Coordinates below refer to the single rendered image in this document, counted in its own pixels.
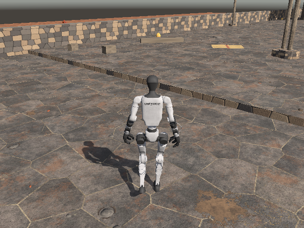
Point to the right robot forearm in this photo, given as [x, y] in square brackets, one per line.
[174, 128]

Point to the right robot upper arm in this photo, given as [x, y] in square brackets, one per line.
[169, 108]

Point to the right robot hand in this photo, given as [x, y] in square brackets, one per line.
[176, 139]

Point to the left robot hand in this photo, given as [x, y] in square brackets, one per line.
[127, 136]

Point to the right robot foot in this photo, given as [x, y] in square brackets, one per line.
[156, 187]

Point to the humanoid robot torso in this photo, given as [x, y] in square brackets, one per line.
[152, 115]

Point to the left robot forearm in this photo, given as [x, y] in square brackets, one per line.
[128, 126]

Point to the left robot upper arm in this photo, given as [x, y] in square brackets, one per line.
[134, 108]

